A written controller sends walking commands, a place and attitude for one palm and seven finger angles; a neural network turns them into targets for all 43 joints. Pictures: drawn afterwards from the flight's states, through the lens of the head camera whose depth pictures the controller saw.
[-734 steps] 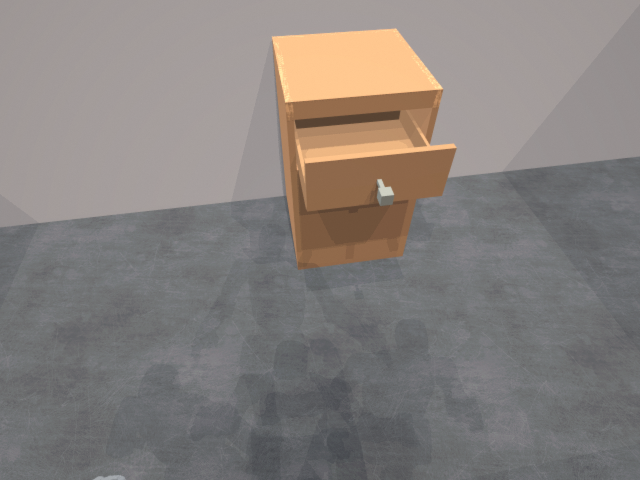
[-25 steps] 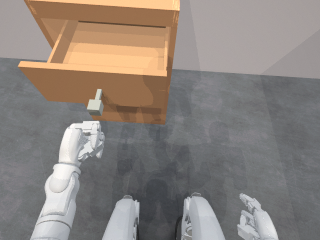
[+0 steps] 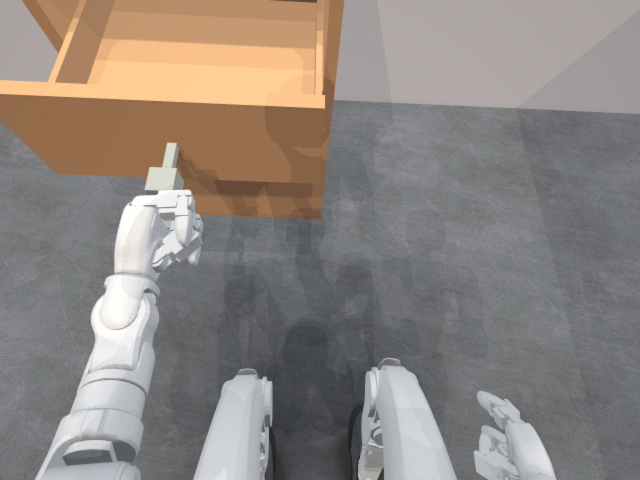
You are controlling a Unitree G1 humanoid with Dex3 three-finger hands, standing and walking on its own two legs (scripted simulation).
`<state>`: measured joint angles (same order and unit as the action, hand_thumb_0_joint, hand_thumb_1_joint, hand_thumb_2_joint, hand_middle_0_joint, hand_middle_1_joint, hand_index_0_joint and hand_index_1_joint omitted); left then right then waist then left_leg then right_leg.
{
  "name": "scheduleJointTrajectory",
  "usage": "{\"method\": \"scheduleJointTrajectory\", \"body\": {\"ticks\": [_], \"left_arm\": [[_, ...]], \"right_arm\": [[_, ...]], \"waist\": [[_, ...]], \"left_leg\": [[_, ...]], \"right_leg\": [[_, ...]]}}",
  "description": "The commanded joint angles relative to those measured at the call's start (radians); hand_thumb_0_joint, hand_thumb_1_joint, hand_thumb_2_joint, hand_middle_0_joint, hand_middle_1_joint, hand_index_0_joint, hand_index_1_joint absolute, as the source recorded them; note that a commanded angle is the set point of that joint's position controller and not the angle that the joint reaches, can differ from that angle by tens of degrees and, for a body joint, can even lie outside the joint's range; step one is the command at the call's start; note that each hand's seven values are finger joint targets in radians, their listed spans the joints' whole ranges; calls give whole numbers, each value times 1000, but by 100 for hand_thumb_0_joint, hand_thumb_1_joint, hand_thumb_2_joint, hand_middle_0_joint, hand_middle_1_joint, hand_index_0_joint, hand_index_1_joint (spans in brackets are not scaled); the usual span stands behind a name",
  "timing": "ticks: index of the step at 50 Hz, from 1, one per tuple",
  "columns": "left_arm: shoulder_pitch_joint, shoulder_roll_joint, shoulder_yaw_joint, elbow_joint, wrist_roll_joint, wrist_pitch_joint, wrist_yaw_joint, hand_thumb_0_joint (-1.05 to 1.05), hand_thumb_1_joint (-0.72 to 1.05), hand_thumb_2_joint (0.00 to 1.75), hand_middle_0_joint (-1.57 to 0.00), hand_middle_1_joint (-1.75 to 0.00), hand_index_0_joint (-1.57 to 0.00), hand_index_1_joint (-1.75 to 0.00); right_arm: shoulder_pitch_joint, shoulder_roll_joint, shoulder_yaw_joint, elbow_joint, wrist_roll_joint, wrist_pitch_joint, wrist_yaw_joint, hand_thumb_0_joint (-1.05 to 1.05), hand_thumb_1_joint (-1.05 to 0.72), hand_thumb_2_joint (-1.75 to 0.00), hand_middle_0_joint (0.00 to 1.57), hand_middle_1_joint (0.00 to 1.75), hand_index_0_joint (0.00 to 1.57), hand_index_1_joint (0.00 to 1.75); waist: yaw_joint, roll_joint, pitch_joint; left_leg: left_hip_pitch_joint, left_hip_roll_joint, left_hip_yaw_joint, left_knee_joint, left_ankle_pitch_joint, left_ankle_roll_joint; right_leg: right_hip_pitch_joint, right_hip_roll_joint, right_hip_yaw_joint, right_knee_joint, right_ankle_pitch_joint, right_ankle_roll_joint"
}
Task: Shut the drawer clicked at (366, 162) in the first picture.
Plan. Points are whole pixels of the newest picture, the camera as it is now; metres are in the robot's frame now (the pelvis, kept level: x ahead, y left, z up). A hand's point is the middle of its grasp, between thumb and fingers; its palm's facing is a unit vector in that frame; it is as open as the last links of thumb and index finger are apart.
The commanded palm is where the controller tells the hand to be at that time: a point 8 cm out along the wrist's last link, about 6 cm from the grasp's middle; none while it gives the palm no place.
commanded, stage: bring the fist close to the handle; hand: left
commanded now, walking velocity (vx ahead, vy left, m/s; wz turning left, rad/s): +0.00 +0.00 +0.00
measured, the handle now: (167, 172) +0.48 +0.20 +0.00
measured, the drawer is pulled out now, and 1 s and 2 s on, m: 0.19 0.18 0.04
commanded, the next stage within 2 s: push the drawer shut in 0.26 s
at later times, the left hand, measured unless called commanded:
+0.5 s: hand (193, 237) +0.39 +0.15 +0.01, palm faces -0.06 -1.00 -0.06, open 3.3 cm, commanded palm +0.39 +0.20 +0.01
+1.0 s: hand (196, 209) +0.43 +0.16 +0.00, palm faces -0.04 -1.00 -0.07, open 3.3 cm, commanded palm +0.45 +0.19 +0.01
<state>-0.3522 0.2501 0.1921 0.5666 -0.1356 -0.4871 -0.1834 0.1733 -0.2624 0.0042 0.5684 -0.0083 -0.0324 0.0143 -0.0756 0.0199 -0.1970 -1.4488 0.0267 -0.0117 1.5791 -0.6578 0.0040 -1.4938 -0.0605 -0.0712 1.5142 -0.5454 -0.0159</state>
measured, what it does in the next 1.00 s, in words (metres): stands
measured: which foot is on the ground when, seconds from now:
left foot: down 0.00-1.00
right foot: down 0.00-1.00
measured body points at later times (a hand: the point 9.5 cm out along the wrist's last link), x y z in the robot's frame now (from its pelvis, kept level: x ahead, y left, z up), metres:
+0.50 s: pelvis +0.00 +0.00 +0.01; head +0.16 +0.01 +0.43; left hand +0.39 +0.21 +0.01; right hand +0.16 -0.26 -0.11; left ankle +0.03 +0.12 -0.55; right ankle +0.07 -0.12 -0.55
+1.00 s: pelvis -0.02 +0.00 -0.01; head +0.14 +0.02 +0.41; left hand +0.43 +0.21 +0.01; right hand +0.09 -0.27 -0.13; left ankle +0.03 +0.12 -0.55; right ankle +0.07 -0.12 -0.55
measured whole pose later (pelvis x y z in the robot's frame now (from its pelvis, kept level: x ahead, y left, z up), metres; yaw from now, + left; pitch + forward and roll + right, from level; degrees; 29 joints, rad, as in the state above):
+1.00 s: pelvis -0.02 +0.00 -0.01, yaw +1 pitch +30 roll -2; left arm -0.63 0.31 0.23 0.89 -0.09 -0.54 -0.17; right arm 0.20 -0.26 0.02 0.64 -0.02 -0.03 0.00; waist -0.10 0.02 -0.19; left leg -1.50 0.01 -0.04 1.59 -0.62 0.00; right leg -1.53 -0.07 -0.09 1.52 -0.51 -0.02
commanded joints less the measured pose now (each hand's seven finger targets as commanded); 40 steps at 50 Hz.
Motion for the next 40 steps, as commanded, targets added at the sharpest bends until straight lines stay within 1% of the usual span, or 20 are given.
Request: {"method": "scheduleJointTrajectory", "body": {"ticks": [1,3,6,8,11,12,14,18,19,21,23,25,27,28,31,32,33,35,39,40], "left_arm": [[-180,126,29,-236,-25,-53,10,0,90,90,-140,-160,-140,-160],[-180,145,54,-248,-27,-56,18,0,90,90,-140,-160,-140,-160],[-203,135,39,-240,-23,-67,25,0,90,90,-140,-160,-140,-160],[-187,148,54,-239,-19,-79,24,0,90,90,-140,-160,-140,-160],[-218,112,8,-215,-15,-86,15,0,90,90,-140,-160,-140,-160],[-217,120,16,-213,-10,-89,13,0,90,90,-140,-160,-140,-160],[-218,121,22,-207,-18,-87,11,0,90,90,-140,-160,-140,-160],[-176,146,52,-216,-25,-82,5,0,90,90,-140,-160,-140,-160],[-188,134,37,-216,-22,-82,2,0,90,90,-140,-160,-140,-160],[-236,138,32,-221,-22,-83,5,0,90,90,-140,-160,-140,-160],[-263,160,56,-186,-15,-84,9,0,90,90,-140,-160,-140,-160],[-322,146,40,-157,-11,-84,11,0,90,90,-140,-160,-140,-160],[-379,161,47,-155,-9,-88,11,0,90,90,-140,-160,-140,-160],[-365,174,68,-124,-10,-85,10,0,90,90,-140,-160,-140,-160],[-392,174,58,-114,-9,-81,0,0,90,90,-140,-160,-140,-160],[-387,165,58,-93,-9,-75,-4,0,90,90,-140,-160,-140,-160],[-441,168,55,-97,-13,-74,-4,0,90,90,-140,-160,-140,-160],[-493,203,83,-97,-12,-81,2,0,90,90,-140,-160,-140,-160],[-618,201,69,-48,3,-91,12,0,90,90,-140,-160,-140,-160],[-636,217,78,-21,11,-95,15,0,90,90,-140,-160,-140,-160]], "right_arm": [[64,-157,-58,-116,4,-27,-10,0,-90,-90,20,30,20,30],[63,-157,-60,-111,5,-23,-12,0,-90,-90,20,30,20,30],[60,-150,-56,-103,3,-26,-16,0,-90,-90,20,30,20,30],[62,-152,-59,-99,2,-28,-17,0,-90,-90,20,30,20,30],[64,-150,-57,-94,2,-32,-17,0,-90,-90,20,30,20,30],[66,-154,-58,-91,0,-31,-16,0,-90,-90,20,30,20,30],[64,-155,-59,-91,0,-31,-16,0,-90,-90,20,30,20,30],[63,-152,-60,-102,2,-26,-15,0,-90,-90,20,30,20,30],[60,-152,-60,-103,2,-25,-15,0,-90,-90,20,30,20,30],[64,-151,-57,-97,1,-26,-17,0,-90,-90,20,30,20,30],[63,-155,-57,-90,0,-24,-19,0,-90,-90,20,30,20,30],[66,-154,-54,-83,0,-26,-22,0,-90,-90,20,30,20,30],[74,-157,-55,-75,-4,-30,-25,0,-90,-90,20,30,20,30],[80,-157,-55,-74,-4,-29,-25,0,-90,-90,20,30,20,30],[90,-160,-54,-73,-6,-30,-24,0,-90,-90,20,30,20,30],[94,-161,-55,-72,-6,-27,-21,0,-90,-90,20,30,20,30],[92,-161,-54,-66,-3,-25,-22,0,-90,-90,20,30,20,30],[99,-161,-53,-60,-6,-27,-25,0,-90,-90,20,30,20,30],[117,-165,-51,-34,-10,-30,-30,0,-90,-90,20,30,20,30],[122,-166,-51,-26,-11,-30,-32,0,-90,-90,20,30,20,30]], "waist": [[-5,21,-524],[-3,10,-523],[-14,5,-483],[-5,16,-496],[-22,34,-457],[-15,47,-470],[-18,34,-480],[0,22,-514],[-5,32,-501],[-18,47,-485],[-22,32,-469],[-36,36,-453],[-40,61,-492],[-36,40,-498],[-38,73,-531],[-39,64,-533],[-57,58,-516],[-52,65,-525],[-88,62,-513],[-88,67,-498]], "left_leg": [[284,-38,-34,-239,319,12],[273,-38,-28,-237,302,13],[242,-40,-26,-233,264,18],[254,-40,-24,-233,271,14],[260,-40,-28,-235,254,14],[278,-40,-31,-238,260,10],[273,-41,-26,-233,264,13],[276,-41,-22,-230,310,13],[275,-41,-20,-230,309,12],[278,-40,-25,-223,314,13],[259,-40,-25,-223,277,12],[244,-41,-26,-220,251,13],[268,-42,-28,-213,273,13],[256,-42,-25,-213,275,12],[293,-39,-33,-214,322,9],[291,-40,-32,-216,321,9],[281,-37,-31,-214,305,11],[260,-41,-27,-212,282,12],[251,-41,-37,-203,249,16],[249,-41,-39,-208,228,14]], "right_leg": [[431,47,42,-187,215,-12],[438,45,48,-192,204,-8],[433,48,54,-204,170,-8],[431,47,55,-201,175,-9],[395,48,47,-205,154,-12],[384,47,44,-200,155,-14],[400,45,49,-205,165,-11],[447,47,53,-196,220,-11],[436,46,53,-196,220,-11],[414,49,49,-191,220,-12],[404,49,51,-198,182,-10],[389,48,51,-202,158,-9],[383,49,51,-195,175,-10],[405,49,53,-197,181,-9],[390,50,44,-182,215,-13],[394,51,45,-186,216,-11],[385,50,46,-194,207,-8],[404,49,55,-200,187,-8],[353,50,47,-195,151,-5],[340,50,45,-200,128,-6]]}}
